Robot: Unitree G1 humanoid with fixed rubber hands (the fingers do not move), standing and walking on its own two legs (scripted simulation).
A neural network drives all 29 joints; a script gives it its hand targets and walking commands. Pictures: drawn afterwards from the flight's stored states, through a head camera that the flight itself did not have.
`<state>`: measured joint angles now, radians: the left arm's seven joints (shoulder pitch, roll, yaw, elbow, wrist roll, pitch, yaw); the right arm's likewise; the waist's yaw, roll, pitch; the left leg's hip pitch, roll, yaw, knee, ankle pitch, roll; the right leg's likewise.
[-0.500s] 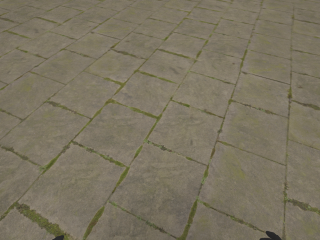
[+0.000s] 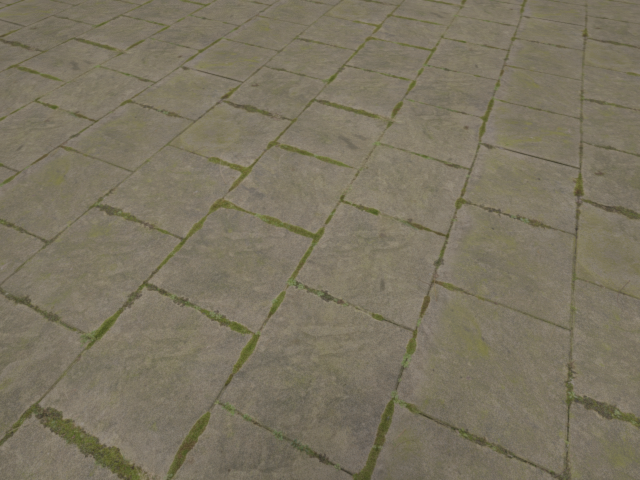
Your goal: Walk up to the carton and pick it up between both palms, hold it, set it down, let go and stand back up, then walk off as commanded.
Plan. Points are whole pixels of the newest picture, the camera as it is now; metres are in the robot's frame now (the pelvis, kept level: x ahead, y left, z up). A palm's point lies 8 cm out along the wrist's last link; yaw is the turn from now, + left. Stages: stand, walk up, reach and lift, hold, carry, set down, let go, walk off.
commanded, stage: stand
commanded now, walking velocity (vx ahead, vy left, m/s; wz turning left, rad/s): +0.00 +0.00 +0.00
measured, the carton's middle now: out of the picture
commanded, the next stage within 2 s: none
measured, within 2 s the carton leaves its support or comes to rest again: neither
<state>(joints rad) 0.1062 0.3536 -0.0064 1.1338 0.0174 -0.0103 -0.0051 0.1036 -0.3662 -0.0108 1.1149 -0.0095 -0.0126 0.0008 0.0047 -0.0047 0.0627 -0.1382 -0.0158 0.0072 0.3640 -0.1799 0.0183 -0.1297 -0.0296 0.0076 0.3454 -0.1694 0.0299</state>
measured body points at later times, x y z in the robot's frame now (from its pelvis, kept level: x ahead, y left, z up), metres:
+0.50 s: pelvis +0.01 -0.01 +0.00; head +0.03 +0.00 +0.45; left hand +0.09 +0.29 -0.13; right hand +0.10 -0.31 -0.13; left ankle +0.01 +0.11 -0.75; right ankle +0.01 -0.14 -0.75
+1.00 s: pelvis +0.02 -0.01 +0.00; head +0.03 -0.01 +0.45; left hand +0.10 +0.29 -0.13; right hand +0.12 -0.31 -0.12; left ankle +0.01 +0.11 -0.75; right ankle +0.01 -0.14 -0.75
